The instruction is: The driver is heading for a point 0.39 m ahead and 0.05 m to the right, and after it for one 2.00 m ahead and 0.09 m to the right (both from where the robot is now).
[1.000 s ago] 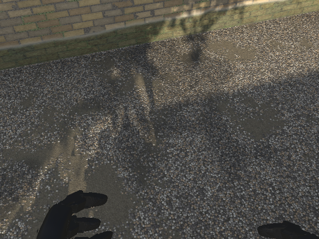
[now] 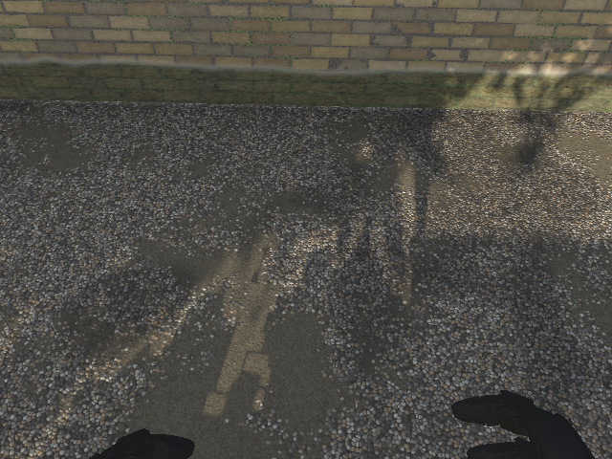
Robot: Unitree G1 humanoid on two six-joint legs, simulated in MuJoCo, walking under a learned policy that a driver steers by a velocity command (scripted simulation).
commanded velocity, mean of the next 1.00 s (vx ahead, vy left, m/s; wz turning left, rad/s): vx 0.50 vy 0.00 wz -0.24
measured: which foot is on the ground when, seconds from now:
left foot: down 0.00-1.00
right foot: down 0.00-1.00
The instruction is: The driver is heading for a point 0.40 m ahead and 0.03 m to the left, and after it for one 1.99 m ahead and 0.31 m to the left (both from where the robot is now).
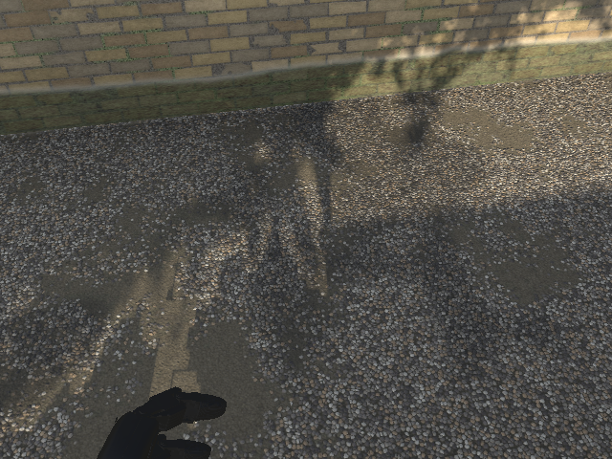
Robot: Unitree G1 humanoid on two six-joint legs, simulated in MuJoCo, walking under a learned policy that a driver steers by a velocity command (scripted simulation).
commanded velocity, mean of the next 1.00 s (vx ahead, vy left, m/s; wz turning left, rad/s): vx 0.50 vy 0.00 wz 0.17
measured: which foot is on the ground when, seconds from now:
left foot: down 0.00-1.00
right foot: down 0.00-1.00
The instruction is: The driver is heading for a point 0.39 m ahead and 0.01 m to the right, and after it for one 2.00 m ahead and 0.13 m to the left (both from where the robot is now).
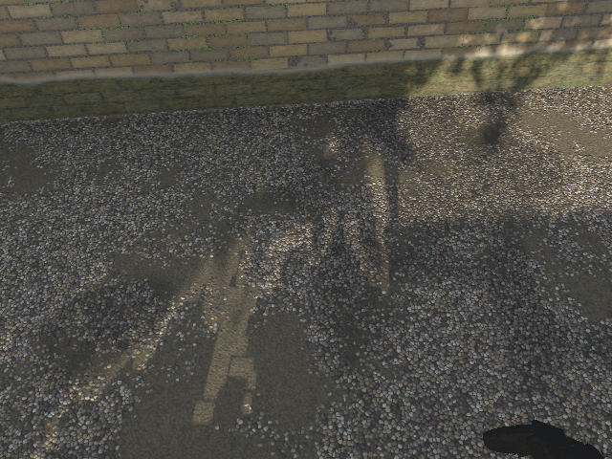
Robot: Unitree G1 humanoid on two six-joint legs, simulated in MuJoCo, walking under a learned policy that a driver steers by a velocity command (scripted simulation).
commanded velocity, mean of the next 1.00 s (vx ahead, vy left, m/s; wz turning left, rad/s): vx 0.50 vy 0.00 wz -0.06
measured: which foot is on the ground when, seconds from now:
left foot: down 0.00-1.00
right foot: down 0.00-1.00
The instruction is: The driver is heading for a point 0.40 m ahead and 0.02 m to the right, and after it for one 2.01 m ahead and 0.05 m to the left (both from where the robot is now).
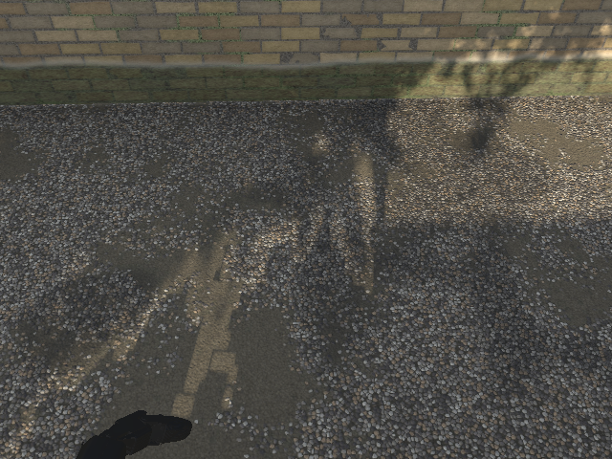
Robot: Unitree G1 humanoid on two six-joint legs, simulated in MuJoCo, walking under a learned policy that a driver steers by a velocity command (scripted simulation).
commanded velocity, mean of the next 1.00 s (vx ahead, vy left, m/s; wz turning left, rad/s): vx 0.50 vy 0.00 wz -0.06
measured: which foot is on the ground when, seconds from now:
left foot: down 0.00-1.00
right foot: down 0.00-1.00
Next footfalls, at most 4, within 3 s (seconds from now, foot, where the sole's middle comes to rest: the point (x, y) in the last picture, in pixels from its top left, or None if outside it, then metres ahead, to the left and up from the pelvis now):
none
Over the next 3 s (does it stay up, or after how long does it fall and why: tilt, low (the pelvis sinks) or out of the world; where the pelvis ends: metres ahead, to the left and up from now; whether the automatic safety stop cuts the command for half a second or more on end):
stays up -0.01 0.02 -0.01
